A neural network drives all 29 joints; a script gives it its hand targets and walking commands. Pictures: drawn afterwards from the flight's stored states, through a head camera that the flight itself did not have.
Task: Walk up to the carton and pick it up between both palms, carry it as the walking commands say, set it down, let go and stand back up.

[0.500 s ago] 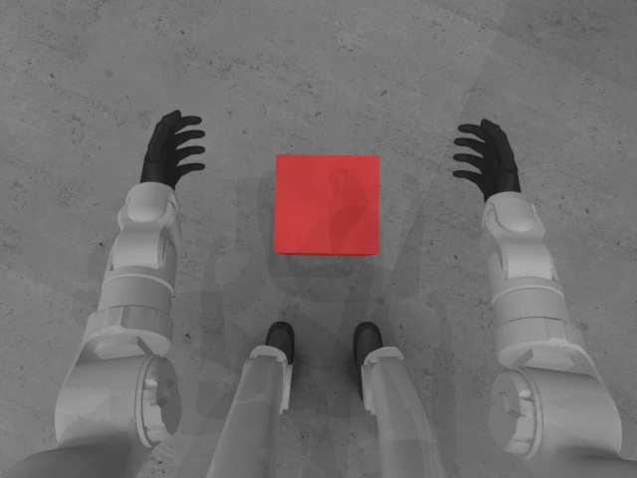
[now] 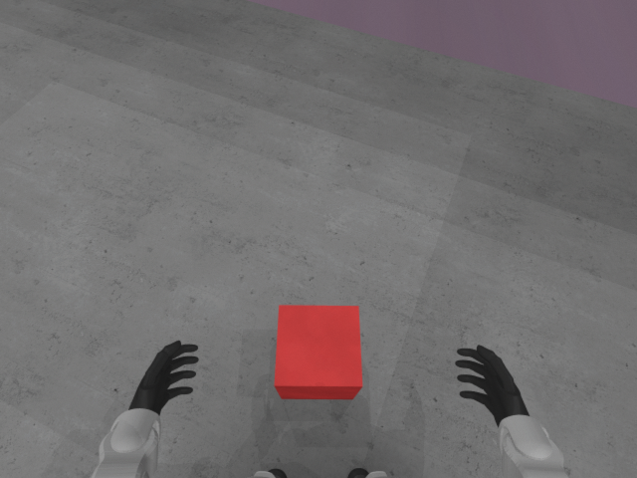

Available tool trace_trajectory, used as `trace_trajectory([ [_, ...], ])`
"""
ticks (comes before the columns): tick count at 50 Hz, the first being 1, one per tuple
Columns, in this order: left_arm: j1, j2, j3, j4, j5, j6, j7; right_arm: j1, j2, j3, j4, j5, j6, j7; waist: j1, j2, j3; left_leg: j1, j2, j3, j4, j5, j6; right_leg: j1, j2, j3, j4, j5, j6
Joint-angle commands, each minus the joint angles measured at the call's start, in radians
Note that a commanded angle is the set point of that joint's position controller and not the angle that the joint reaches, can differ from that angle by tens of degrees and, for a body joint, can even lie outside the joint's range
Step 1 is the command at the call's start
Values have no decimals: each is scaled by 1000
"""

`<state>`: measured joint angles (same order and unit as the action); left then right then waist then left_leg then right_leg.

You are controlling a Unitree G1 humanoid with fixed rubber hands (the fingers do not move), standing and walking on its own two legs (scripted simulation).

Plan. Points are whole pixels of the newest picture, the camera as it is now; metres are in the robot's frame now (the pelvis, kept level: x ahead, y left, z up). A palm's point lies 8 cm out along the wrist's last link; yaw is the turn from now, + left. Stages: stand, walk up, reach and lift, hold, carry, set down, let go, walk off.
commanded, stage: let go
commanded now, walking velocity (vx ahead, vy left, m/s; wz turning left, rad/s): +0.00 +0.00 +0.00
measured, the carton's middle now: (317, 355) +0.40 +0.00 -0.64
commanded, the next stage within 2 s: stand in 0.54 s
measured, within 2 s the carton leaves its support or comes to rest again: neither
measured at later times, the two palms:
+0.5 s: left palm (120, 451) +0.17 +0.24 -0.05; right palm (522, 455) +0.16 -0.22 -0.05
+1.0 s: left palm out of the picture +0.13 +0.30 -0.08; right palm (567, 476) +0.14 -0.28 -0.08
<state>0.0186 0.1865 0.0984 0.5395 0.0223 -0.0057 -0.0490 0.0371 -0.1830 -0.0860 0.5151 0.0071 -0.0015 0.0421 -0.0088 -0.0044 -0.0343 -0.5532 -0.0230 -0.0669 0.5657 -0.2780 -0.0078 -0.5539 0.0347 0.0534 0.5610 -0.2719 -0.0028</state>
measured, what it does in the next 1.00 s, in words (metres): stands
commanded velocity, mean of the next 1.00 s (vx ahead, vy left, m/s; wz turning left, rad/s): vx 0.00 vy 0.00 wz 0.00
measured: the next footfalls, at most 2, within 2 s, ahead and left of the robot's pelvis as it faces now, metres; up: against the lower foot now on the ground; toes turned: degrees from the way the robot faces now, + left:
none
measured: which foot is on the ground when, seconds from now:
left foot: down 0.00-1.00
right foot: down 0.00-1.00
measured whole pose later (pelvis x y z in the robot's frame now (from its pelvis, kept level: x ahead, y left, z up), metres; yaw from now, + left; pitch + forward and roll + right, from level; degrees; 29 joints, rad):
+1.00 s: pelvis +0.02 +0.01 +0.01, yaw +0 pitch -1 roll +0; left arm 0.19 0.34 0.03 0.77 0.04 0.01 0.02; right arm 0.18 -0.34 -0.02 0.77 -0.04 0.01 -0.02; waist 0.00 0.00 0.01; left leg -0.16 -0.02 -0.05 0.47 -0.30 0.01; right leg -0.16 0.02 0.05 0.46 -0.29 0.00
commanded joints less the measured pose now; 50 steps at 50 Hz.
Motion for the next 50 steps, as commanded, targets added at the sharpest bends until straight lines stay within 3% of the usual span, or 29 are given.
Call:
trace_trajectory([
  [1, 77, 104, 8, -133, -9, -22, 3, 74, -102, -5, -124, 9, -22, 2, 9, 11, -270, 285, -29, 48, -89, 311, -4, 328, 8, -20, -85, 364, 30],
  [6, 157, 113, -23, -179, -29, -1, -8, 148, -118, 26, -162, 13, -1, 9, 19, 23, -123, 385, -20, 53, -165, 308, -5, 409, 10, -31, -158, 306, 27],
  [15, 165, 105, -37, -194, -24, 97, -26, 155, -127, 14, -174, -9, 100, 27, 5, 6, 88, 430, -12, 59, -216, 174, -8, 455, 18, -53, -189, 163, 26],
  [27, 158, 125, -24, -196, -4, 124, -13, 151, -122, 16, -199, -15, 140, 25, 9, 9, 73, 476, -16, 52, -172, 242, 4, 482, 20, -52, -161, 209, 23],
  [28, 152, 252, 2, -68, 7, 89, 41, 111, -250, -2, -56, -42, 97, -32, 31, -14, 52, 358, 41, 30, -123, 197, -31, 378, -49, -22, -157, 177, 40],
  [30, 165, 241, -11, -42, 20, 58, 63, 136, -234, 4, -20, -52, 61, -58, 11, -3, 32, 368, 53, 6, -137, 112, -22, 357, -62, 18, -158, 89, 28],
  [32, 151, 223, -17, -13, 23, 43, 66, 121, -226, 12, 16, -56, 40, -61, 11, 22, 41, 347, 56, -11, -153, 40, -10, 346, -62, 32, -159, 42, 19],
  [39, 150, 259, -23, 82, 22, 15, 71, 112, -266, 18, 114, -47, 9, -66, 9, 13, -15, 386, 76, -33, -130, 226, 1, 373, -81, 46, -140, 207, 5],
  [50, 150, 303, -38, 187, 15, 2, 76, 113, -310, 28, 213, -43, -5, -70, 9, 10, -8, 415, 93, -48, -147, 307, 8, 413, -99, 55, -152, 281, 1],
])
